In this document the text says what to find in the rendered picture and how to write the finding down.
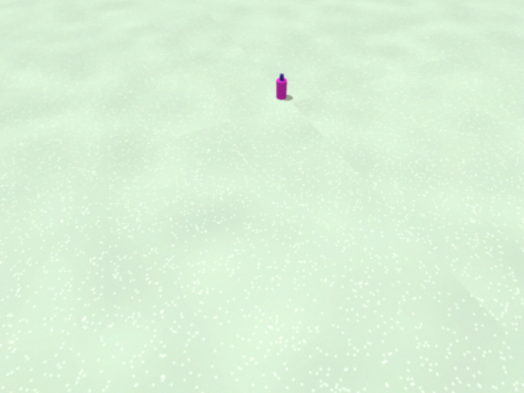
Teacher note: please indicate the bottle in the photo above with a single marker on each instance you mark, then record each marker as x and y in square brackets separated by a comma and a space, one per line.
[281, 87]

